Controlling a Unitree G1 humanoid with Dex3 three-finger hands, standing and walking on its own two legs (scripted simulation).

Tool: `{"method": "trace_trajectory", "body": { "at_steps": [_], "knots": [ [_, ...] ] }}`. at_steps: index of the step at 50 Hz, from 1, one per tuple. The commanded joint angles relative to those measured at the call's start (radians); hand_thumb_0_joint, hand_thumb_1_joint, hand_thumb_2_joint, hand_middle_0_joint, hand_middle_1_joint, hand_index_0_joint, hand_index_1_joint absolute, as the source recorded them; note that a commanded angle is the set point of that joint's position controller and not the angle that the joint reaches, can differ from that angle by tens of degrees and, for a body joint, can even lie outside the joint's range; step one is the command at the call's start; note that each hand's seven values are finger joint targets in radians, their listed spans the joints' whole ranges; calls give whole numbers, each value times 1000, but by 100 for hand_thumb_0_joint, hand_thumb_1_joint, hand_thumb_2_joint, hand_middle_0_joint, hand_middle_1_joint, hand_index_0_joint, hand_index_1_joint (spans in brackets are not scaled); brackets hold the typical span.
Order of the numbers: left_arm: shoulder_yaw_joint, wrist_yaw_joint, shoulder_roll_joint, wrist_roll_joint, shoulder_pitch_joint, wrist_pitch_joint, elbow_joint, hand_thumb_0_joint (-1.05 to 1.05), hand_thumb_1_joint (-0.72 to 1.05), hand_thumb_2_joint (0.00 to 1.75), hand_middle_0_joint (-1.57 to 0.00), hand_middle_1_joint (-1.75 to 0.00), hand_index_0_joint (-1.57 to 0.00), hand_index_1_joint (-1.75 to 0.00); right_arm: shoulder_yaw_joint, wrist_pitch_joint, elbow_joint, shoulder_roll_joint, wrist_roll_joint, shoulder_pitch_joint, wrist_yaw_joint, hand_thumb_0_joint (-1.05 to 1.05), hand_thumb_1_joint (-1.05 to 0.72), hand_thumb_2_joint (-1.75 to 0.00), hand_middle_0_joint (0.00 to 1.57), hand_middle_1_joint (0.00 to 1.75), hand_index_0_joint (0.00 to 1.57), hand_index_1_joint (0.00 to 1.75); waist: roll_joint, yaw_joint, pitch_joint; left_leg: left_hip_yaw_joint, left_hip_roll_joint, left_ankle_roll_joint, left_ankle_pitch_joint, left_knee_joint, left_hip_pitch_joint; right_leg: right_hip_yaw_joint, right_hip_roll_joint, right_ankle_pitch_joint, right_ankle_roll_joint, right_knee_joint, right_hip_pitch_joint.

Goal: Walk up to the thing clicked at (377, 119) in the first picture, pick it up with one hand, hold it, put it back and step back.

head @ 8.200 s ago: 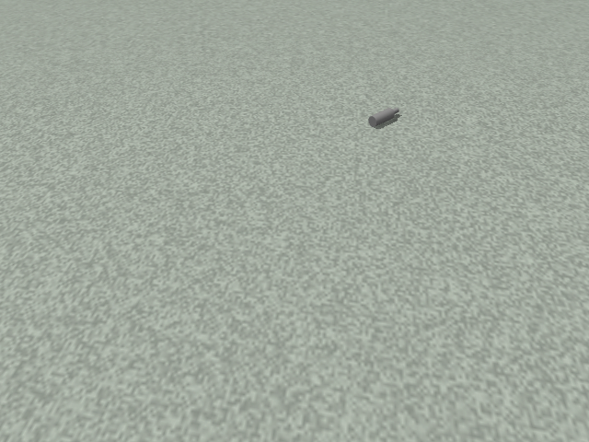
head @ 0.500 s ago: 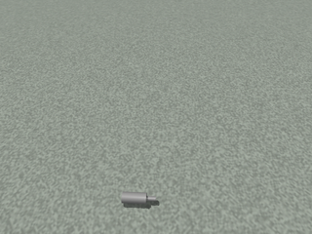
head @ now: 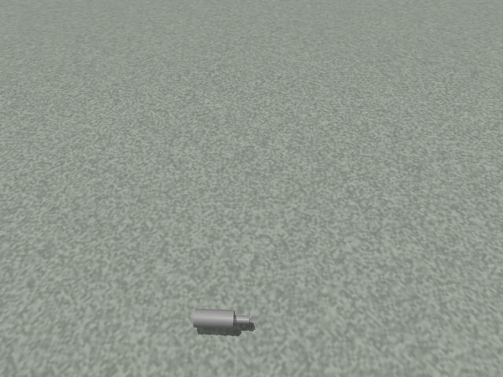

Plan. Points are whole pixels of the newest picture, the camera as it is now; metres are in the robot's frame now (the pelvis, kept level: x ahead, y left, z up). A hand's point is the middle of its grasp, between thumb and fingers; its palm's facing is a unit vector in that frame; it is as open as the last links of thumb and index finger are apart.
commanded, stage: stand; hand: left
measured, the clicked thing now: (222, 318) +0.47 +0.12 -0.75
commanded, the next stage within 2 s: none
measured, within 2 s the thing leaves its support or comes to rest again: neither
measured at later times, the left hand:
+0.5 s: hand out of the picture +0.07 +0.25 -0.16, palm faces -0.02 -0.94 -0.34, open 7.4 cm
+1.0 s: hand out of the picture +0.07 +0.25 -0.16, palm faces -0.04 -0.94 -0.35, open 7.4 cm
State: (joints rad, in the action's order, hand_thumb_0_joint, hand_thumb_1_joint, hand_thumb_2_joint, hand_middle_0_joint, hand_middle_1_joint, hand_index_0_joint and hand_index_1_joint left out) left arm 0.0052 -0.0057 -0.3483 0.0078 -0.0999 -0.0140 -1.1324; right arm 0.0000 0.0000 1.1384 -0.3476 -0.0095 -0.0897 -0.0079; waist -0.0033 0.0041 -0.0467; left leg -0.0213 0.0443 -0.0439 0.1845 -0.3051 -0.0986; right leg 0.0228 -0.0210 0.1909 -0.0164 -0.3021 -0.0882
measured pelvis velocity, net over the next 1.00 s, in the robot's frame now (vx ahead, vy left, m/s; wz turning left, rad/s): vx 0.00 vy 0.00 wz -0.01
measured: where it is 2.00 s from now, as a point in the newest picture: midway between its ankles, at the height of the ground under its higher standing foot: outside the picture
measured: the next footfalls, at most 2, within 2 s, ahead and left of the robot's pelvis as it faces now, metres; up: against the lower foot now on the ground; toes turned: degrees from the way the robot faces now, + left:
none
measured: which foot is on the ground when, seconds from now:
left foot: down 0.00-1.00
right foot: down 0.00-1.00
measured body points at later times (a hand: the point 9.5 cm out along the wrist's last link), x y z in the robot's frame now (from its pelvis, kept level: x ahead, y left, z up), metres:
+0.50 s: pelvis +0.00 +0.00 +0.00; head +0.00 +0.00 +0.45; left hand +0.07 +0.30 -0.13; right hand +0.07 -0.30 -0.13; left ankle -0.01 +0.15 -0.75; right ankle -0.02 -0.13 -0.75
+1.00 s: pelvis +0.00 +0.00 +0.00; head +0.01 +0.00 +0.45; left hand +0.07 +0.30 -0.13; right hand +0.07 -0.30 -0.13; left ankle -0.01 +0.15 -0.75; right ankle -0.02 -0.13 -0.75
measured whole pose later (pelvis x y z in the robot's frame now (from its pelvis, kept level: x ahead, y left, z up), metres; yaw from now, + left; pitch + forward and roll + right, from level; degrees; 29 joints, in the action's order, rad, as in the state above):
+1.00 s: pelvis +0.00 +0.00 +0.00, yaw +0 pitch -2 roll +0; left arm 0.00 0.00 -0.35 0.01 -0.12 -0.01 -1.12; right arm 0.00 0.00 1.12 -0.35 -0.01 -0.11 -0.01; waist 0.00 0.00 -0.04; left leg -0.02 0.05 -0.05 0.18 -0.31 -0.10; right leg 0.02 -0.02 0.19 -0.01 -0.31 -0.09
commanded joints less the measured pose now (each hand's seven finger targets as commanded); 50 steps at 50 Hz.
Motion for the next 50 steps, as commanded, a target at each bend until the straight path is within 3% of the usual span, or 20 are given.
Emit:
{"method": "trace_trajectory", "body": {
  "at_steps": [1,5,10,13,17,24,28,32,39,46,50],
  "knots": [
    [40,14,-217,-1,36,-17,57,0,90,90,-20,-30,-20,-30,-41,-26,-57,-220,1,42,18,0,-90,-90,20,30,20,30,-18,-6,99,-45,93,48,-238,18,33,-80,-119,-232,29,23,20],
    [39,17,-222,0,30,-19,59,0,90,90,-20,-30,-20,-30,-39,-25,-59,-213,3,38,16,0,-90,-90,20,30,20,30,9,-3,97,-50,97,47,-270,17,42,-71,-115,-271,26,19,16],
    [37,17,-220,-1,26,-19,56,0,90,90,-20,-30,-20,-30,-40,-21,-58,-214,4,35,16,0,-90,-90,20,30,20,30,12,-2,77,-49,91,48,-207,23,26,-78,-116,-216,24,38,9],
    [40,18,-225,2,30,-17,57,0,90,90,-20,-30,-20,-30,-42,-19,-59,-216,1,34,14,0,-90,-90,20,30,20,30,11,-2,59,-48,85,49,-125,36,8,-79,-112,-133,23,49,-12],
    [41,16,-226,-1,28,-18,60,0,90,90,-20,-30,-20,-30,-39,-24,-60,-214,1,28,14,0,-90,-90,20,30,20,30,2,-4,73,-51,92,49,-185,33,18,-81,-115,-186,30,34,6],
    [43,13,-226,-2,24,-16,60,0,90,90,-20,-30,-20,-30,-38,-25,-60,-215,0,16,14,0,-90,-90,20,30,20,30,-16,-2,54,-51,82,47,-119,47,-5,-86,-111,-122,29,43,-5],
    [41,14,-230,2,17,-16,62,0,90,90,-20,-30,-20,-30,-40,-25,-62,-215,1,19,15,0,-90,-90,20,30,20,30,6,-6,67,-58,94,49,-186,36,22,-78,-111,-173,30,31,-7],
    [39,15,-226,1,20,-16,63,0,90,90,-20,-30,-20,-30,-41,-22,-63,-215,1,16,16,0,-90,-90,20,30,20,30,15,-1,65,-53,90,48,-155,32,15,-82,-111,-146,32,36,-14],
    [38,16,-230,0,10,-18,62,0,90,90,-20,-30,-20,-30,-38,-24,-63,-216,3,13,16,0,-90,-90,20,30,20,30,-2,-4,80,-52,93,51,-207,24,27,-84,-115,-220,32,21,7],
    [37,16,-228,1,13,-15,64,0,90,90,-20,-30,-20,-30,-40,-19,-62,-219,0,10,15,0,-90,-90,20,30,20,30,4,-3,41,-48,85,48,-103,36,0,-90,-111,-103,28,51,-30],
    [37,15,-227,0,10,-18,64,0,90,90,-20,-30,-20,-30,-40,-21,-65,-214,1,11,13,0,-90,-90,20,30,20,30,5,-3,62,-52,88,52,-146,31,12,-86,-113,-152,33,38,-12]
  ]
}}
